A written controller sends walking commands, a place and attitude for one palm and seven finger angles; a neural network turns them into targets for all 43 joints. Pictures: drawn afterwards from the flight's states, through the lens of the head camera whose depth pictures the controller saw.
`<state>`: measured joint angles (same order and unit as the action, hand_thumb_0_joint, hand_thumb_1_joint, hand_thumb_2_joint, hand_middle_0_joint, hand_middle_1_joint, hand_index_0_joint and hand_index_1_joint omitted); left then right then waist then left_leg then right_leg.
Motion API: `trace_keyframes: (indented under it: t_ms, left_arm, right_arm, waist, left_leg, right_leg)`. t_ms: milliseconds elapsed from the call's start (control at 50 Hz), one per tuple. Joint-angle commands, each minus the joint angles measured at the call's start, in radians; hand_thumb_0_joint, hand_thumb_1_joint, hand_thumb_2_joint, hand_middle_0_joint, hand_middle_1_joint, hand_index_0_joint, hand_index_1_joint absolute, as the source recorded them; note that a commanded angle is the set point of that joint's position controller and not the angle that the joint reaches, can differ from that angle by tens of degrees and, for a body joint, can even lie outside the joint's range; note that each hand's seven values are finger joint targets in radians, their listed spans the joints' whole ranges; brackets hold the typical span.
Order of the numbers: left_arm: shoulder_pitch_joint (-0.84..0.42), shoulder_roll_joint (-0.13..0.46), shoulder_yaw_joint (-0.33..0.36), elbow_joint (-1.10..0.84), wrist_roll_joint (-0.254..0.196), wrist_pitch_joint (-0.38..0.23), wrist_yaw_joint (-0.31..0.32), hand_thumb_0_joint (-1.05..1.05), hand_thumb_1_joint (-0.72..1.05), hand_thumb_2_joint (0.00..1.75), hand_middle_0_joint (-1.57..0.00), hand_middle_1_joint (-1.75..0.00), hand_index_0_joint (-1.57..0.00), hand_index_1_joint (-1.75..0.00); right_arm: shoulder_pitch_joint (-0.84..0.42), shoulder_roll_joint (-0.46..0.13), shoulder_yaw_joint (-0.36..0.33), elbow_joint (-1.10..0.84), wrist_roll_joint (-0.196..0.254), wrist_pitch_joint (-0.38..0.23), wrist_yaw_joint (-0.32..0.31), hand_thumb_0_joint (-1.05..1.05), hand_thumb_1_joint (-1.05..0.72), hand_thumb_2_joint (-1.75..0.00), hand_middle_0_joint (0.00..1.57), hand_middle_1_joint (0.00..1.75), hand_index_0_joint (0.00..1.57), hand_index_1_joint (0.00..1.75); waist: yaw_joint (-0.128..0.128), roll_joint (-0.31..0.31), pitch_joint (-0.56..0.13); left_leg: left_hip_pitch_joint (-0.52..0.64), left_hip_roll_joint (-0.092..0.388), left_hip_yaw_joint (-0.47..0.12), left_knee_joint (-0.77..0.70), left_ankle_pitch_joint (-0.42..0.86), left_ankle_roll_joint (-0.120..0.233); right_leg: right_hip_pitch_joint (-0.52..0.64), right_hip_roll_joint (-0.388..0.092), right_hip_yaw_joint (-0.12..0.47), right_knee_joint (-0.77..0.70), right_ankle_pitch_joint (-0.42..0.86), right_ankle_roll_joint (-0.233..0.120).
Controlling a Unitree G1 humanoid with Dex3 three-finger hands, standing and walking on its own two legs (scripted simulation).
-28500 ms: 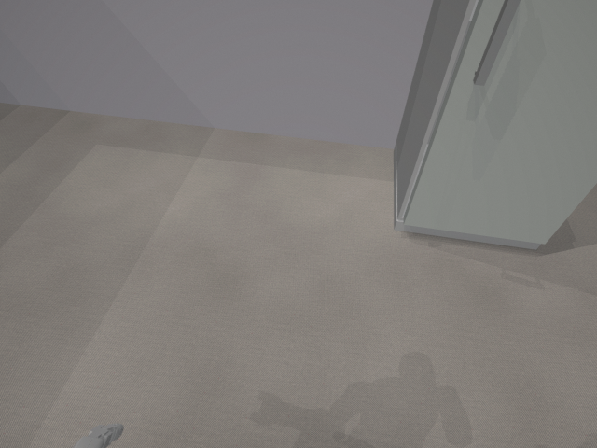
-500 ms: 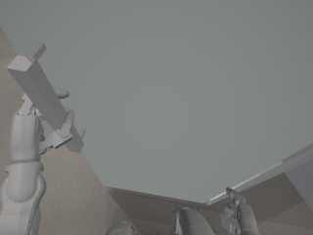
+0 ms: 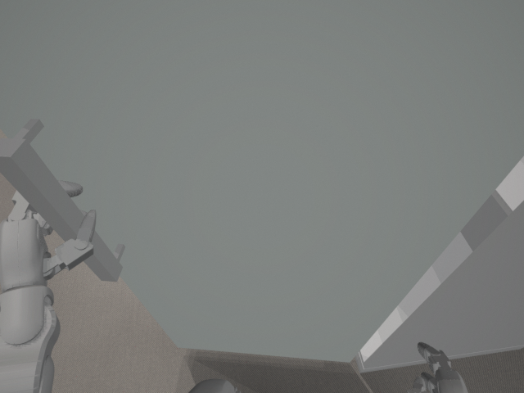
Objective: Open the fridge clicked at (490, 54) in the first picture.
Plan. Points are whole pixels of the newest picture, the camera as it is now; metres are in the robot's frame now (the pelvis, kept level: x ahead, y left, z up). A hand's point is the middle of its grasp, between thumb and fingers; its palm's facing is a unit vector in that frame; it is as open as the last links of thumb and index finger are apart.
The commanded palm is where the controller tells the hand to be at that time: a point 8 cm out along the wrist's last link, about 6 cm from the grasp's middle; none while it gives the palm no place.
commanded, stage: stop walking and hold the door back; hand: left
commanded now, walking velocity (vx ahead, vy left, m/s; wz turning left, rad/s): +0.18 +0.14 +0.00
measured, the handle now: (79, 213) +0.31 +0.27 +0.13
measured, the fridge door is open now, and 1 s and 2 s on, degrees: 78 72 71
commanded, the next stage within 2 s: loosen the grip on the handle in 1.14 s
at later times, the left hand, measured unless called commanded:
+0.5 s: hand (86, 220) +0.30 +0.26 +0.13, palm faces +0.34 -0.90 -0.26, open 5.9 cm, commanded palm +0.28 +0.32 +0.11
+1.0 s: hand (98, 203) +0.33 +0.25 +0.13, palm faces +0.28 -0.93 -0.25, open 6.0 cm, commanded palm +0.29 +0.31 +0.11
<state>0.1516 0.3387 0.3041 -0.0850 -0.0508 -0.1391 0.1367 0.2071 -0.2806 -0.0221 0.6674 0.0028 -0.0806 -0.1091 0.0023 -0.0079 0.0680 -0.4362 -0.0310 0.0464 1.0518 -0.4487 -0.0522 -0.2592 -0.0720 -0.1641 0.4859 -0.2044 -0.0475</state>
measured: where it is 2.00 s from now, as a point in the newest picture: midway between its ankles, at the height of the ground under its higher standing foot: outside the picture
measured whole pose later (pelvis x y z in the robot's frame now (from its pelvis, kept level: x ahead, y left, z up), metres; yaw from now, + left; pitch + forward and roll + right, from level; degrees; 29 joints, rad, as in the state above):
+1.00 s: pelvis -0.10 +0.02 -0.01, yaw +1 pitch +0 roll -1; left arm -0.62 0.43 0.28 0.73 -0.01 -0.19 0.05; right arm 0.28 -0.22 0.03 0.71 0.04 -0.05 -0.08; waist -0.08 0.04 0.11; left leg -0.32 0.11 0.12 0.61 -0.27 -0.02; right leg -0.28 0.01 -0.07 0.54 -0.25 -0.02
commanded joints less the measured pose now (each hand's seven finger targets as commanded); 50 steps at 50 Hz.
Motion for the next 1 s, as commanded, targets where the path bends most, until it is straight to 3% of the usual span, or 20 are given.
trace_keyframes:
  t_ms: [0,100,160,200,220,240,280,360,380,420,460,540,640,660,700,740,800,840,920,980]
  left_arm:
    - [-0.540,0.259,0.095,-0.050,0.007,-0.068,0.053,0.00,0.90,0.90,-0.45,-1.40,-0.45,-1.40]
    - [-0.804,0.249,0.008,0.053,0.012,-0.090,0.031,0.00,0.90,0.90,-0.45,-1.40,-0.45,-1.40]
    - [-0.990,0.199,-0.066,0.141,0.014,-0.098,0.020,0.00,0.90,0.90,-0.45,-1.40,-0.45,-1.40]
    - [-1.093,0.213,-0.104,0.231,0.034,-0.074,0.011,0.00,0.90,0.90,-0.45,-1.40,-0.45,-1.40]
    - [-1.134,0.281,-0.055,0.321,0.042,-0.068,0.007,0.00,0.90,0.90,-0.45,-1.40,-0.45,-1.40]
    - [-1.176,0.210,-0.117,0.368,0.035,-0.063,-0.011,0.00,0.90,0.90,-0.45,-1.40,-0.45,-1.40]
    - [-1.216,0.187,-0.139,0.478,0.025,-0.043,-0.028,0.00,0.90,0.90,-0.45,-1.40,-0.45,-1.40]
    - [-1.351,0.223,-0.135,0.675,0.024,-0.041,-0.048,0.00,0.90,0.90,-0.45,-1.40,-0.45,-1.40]
    - [-1.332,0.280,-0.103,0.738,0.033,-0.036,-0.047,0.00,0.90,0.90,-0.45,-1.40,-0.45,-1.40]
    - [-1.324,0.395,-0.006,0.791,0.030,-0.032,-0.043,0.00,0.90,0.90,-0.45,-1.40,-0.45,-1.40]
    - [-1.350,0.348,-0.036,0.836,0.048,-0.030,-0.050,0.00,0.90,0.90,-0.45,-1.40,-0.45,-1.40]
    - [-1.377,0.397,0.025,0.921,0.042,-0.056,-0.059,0.00,0.90,0.90,-0.45,-1.40,-0.45,-1.40]
    - [-1.366,0.380,0.027,0.918,0.040,-0.097,-0.063,0.00,0.90,0.90,-0.45,-1.40,-0.45,-1.40]
    - [-1.381,0.364,0.018,0.894,0.041,-0.111,-0.068,0.00,0.90,0.90,-0.45,-1.40,-0.45,-1.40]
    - [-1.370,0.291,-0.022,0.856,0.023,-0.123,-0.075,0.00,0.90,0.90,-0.45,-1.40,-0.45,-1.40]
    - [-1.350,0.285,-0.039,0.801,0.036,-0.123,-0.079,0.00,0.90,0.90,-0.45,-1.40,-0.45,-1.40]
    - [-1.215,0.392,0.053,0.762,0.036,-0.125,-0.067,0.00,0.90,0.90,-0.45,-1.40,-0.45,-1.40]
    - [-1.155,0.312,-0.003,0.669,0.038,-0.118,-0.083,0.00,0.90,0.90,-0.45,-1.40,-0.45,-1.40]
    - [-1.082,0.411,0.067,0.611,0.051,-0.105,-0.069,0.00,0.90,0.90,-0.45,-1.40,-0.45,-1.40]
    - [-1.051,0.399,0.059,0.652,0.024,-0.073,-0.065,0.00,0.90,0.90,-0.45,-1.40,-0.45,-1.40]
  right_arm:
    - [-0.089,-0.074,-0.010,-0.140,0.002,-0.067,-0.014,0.00,-0.90,-0.90,0.20,0.30,0.20,0.30]
    - [-0.052,-0.093,-0.004,-0.114,0.006,-0.044,0.004,0.00,-0.90,-0.90,0.20,0.30,0.20,0.30]
    - [-0.075,-0.114,0.002,-0.128,0.017,-0.041,0.009,0.00,-0.90,-0.90,0.20,0.30,0.20,0.30]
    - [-0.074,-0.074,0.009,-0.105,0.028,-0.036,0.003,0.00,-0.90,-0.90,0.20,0.30,0.20,0.30]
    - [-0.054,-0.100,-0.001,-0.087,0.035,-0.034,-0.001,0.00,-0.90,-0.90,0.20,0.30,0.20,0.30]
    - [-0.051,-0.100,-0.001,-0.085,0.042,-0.033,0.000,0.00,-0.90,-0.90,0.20,0.30,0.20,0.30]
    - [-0.032,-0.107,0.001,-0.075,0.048,-0.028,-0.003,0.00,-0.90,-0.90,0.20,0.30,0.20,0.30]
    - [-0.035,-0.110,0.015,-0.045,0.037,-0.026,-0.009,0.00,-0.90,-0.90,0.20,0.30,0.20,0.30]
    - [-0.017,-0.110,0.013,-0.039,0.036,-0.021,-0.011,0.00,-0.90,-0.90,0.20,0.30,0.20,0.30]
    - [-0.030,-0.099,-0.003,-0.052,0.037,-0.021,-0.016,0.00,-0.90,-0.90,0.20,0.30,0.20,0.30]
    - [0.005,-0.100,-0.005,-0.019,0.034,-0.044,-0.006,0.00,-0.90,-0.90,0.20,0.30,0.20,0.30]
    - [0.021,-0.102,0.013,0.004,0.024,-0.048,-0.012,0.00,-0.90,-0.90,0.20,0.30,0.20,0.30]
    - [0.052,-0.113,0.003,0.021,0.015,-0.070,-0.013,0.00,-0.90,-0.90,0.20,0.30,0.20,0.30]
    - [0.063,-0.129,-0.007,0.018,0.015,-0.073,-0.011,0.00,-0.90,-0.90,0.20,0.30,0.20,0.30]
    - [0.057,-0.165,-0.016,-0.009,0.023,-0.062,-0.002,0.00,-0.90,-0.90,0.20,0.30,0.20,0.30]
    - [0.029,-0.111,0.001,-0.039,0.021,-0.050,0.007,0.00,-0.90,-0.90,0.20,0.30,0.20,0.30]
    - [0.059,-0.150,-0.014,-0.035,0.020,-0.027,-0.001,0.00,-0.90,-0.90,0.20,0.30,0.20,0.30]
    - [0.059,-0.143,-0.015,-0.066,0.034,-0.023,0.010,0.00,-0.90,-0.90,0.20,0.30,0.20,0.30]
    - [0.067,-0.130,-0.018,-0.086,0.033,-0.015,0.006,0.00,-0.90,-0.90,0.20,0.30,0.20,0.30]
    - [0.043,-0.115,-0.013,-0.073,0.045,-0.008,0.001,0.00,-0.90,-0.90,0.20,0.30,0.20,0.30]
  waist:
    - [0.023,-0.125,-0.251]
    - [-0.007,-0.006,-0.298]
    - [0.003,0.367,-0.186]
    - [-0.026,0.278,-0.194]
    - [-0.011,0.203,-0.198]
    - [-0.002,0.171,-0.201]
    - [0.009,0.151,-0.219]
    - [0.014,0.157,-0.238]
    - [0.016,0.081,-0.236]
    - [0.039,-0.262,-0.190]
    - [0.012,-0.174,-0.252]
    - [0.007,-0.180,-0.259]
    - [-0.017,-0.105,-0.269]
    - [-0.023,-0.045,-0.268]
    - [-0.012,0.242,-0.225]
    - [-0.024,0.204,-0.205]
    - [0.000,0.137,-0.244]
    - [-0.007,0.187,-0.310]
    - [-0.037,0.017,-0.366]
    - [-0.015,-0.143,-0.347]
  left_leg:
    - [0.074,0.042,-0.038,-0.233,-0.024,0.036]
    - [0.307,0.015,0.011,-0.676,0.092,0.080]
    - [0.268,0.375,-0.446,-0.871,-0.093,0.263]
    - [0.305,0.387,-0.472,-0.843,0.004,0.294]
    - [0.327,0.363,-0.420,-0.788,0.070,0.285]
    - [0.331,0.329,-0.330,-0.735,0.128,0.263]
    - [0.301,0.261,-0.194,-0.698,0.137,0.211]
    - [0.109,0.222,-0.159,-0.575,0.009,0.155]
    - [0.007,0.166,-0.101,-0.455,-0.016,0.128]
    - [-0.222,0.034,-0.034,-0.033,-0.138,0.052]
    - [-0.186,0.076,-0.117,0.044,-0.055,0.050]
    - [-0.005,0.076,-0.002,-0.141,0.020,0.050]
    - [0.327,0.038,0.110,-0.546,0.168,0.046]
    - [0.365,0.072,0.062,-0.598,0.155,0.055]
    - [0.378,0.344,-0.340,-0.794,0.137,0.176]
    - [0.281,0.438,-0.439,-0.841,0.162,0.251]
    - [0.301,0.362,-0.207,-0.662,0.584,0.205]
    - [0.350,0.283,-0.065,-0.545,0.667,0.129]
    - [0.137,0.167,0.032,-0.455,0.399,0.031]
    - [0.078,0.114,-0.001,-0.410,0.104,0.026]
  right_leg:
    - [0.149,-0.321,0.330,-0.208,0.178,-0.070]
    - [0.079,-0.214,0.243,-0.142,-0.125,0.006]
    - [-0.197,0.050,0.053,0.322,-0.264,0.088]
    - [-0.289,0.040,0.140,0.500,-0.239,0.073]
    - [-0.305,0.033,0.153,0.486,-0.214,0.074]
    - [-0.274,0.029,0.139,0.416,-0.194,0.073]
    - [-0.144,0.069,0.070,0.292,-0.166,0.077]
    - [0.150,0.070,0.094,0.027,-0.193,0.055]
    - [0.228,-0.006,0.223,-0.063,-0.277,0.016]
    - [0.261,-0.323,0.706,-0.284,-0.364,-0.138]
    - [0.242,-0.297,0.606,-0.222,-0.315,-0.125]
    - [0.082,-0.206,0.345,-0.190,-0.276,-0.093]
    - [-0.051,-0.108,0.230,-0.101,-0.325,-0.040]
    - [-0.082,-0.085,0.224,-0.032,-0.306,-0.022]
    - [-0.203,0.070,0.109,0.256,-0.247,0.054]
    - [-0.205,0.037,0.175,0.427,-0.292,0.060]
    - [-0.062,0.042,0.138,0.197,-0.181,0.065]
    - [0.039,0.059,0.095,0.011,-0.048,0.059]
    - [0.267,-0.129,0.273,-0.011,0.503,-0.012]
    - [0.274,-0.162,0.315,-0.034,0.565,-0.031]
